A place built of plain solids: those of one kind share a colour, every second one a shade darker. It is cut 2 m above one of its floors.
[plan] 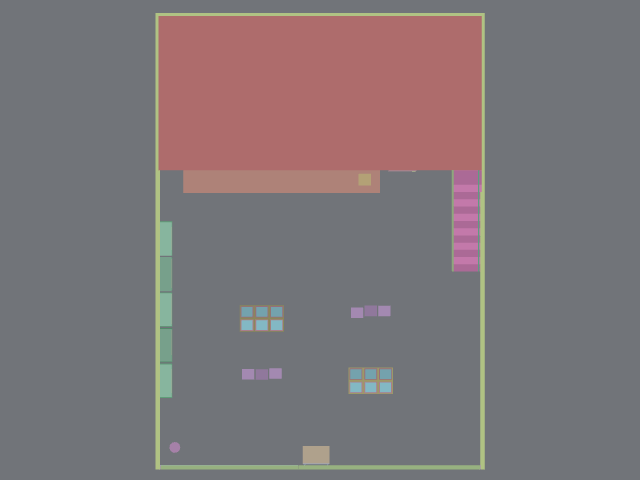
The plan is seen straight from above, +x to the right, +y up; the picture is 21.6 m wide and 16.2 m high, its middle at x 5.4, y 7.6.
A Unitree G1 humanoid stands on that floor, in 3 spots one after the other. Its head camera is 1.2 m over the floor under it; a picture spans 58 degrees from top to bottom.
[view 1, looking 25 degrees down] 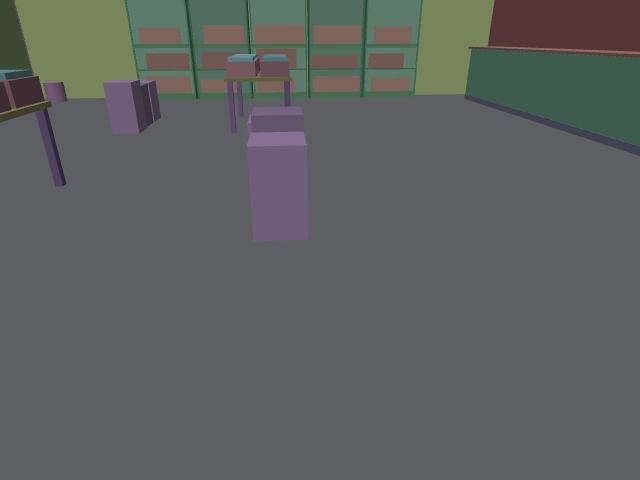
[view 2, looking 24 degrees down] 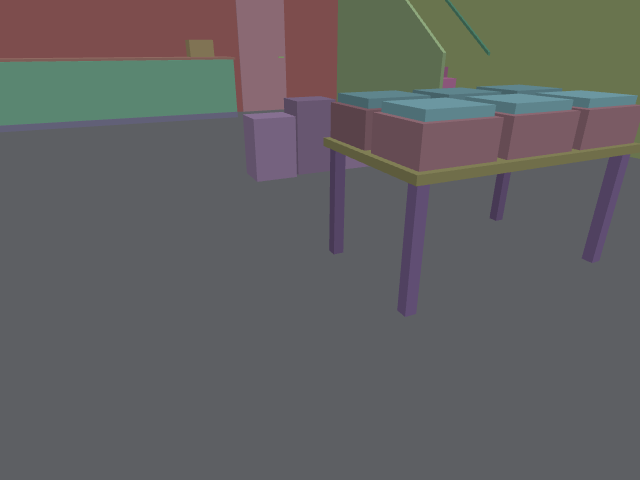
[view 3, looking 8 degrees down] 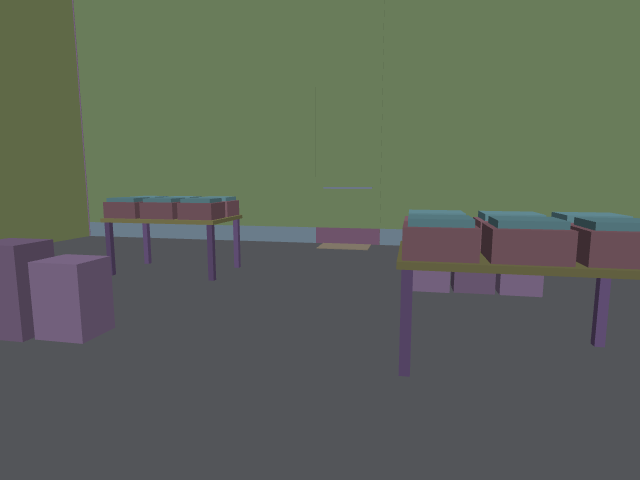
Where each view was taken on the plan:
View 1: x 10.36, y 5.23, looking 175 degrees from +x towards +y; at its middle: ground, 2.84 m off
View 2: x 5.27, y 1.00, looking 65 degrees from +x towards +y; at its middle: ground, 2.95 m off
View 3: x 4.11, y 7.94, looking -78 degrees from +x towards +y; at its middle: street_door_kick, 8.20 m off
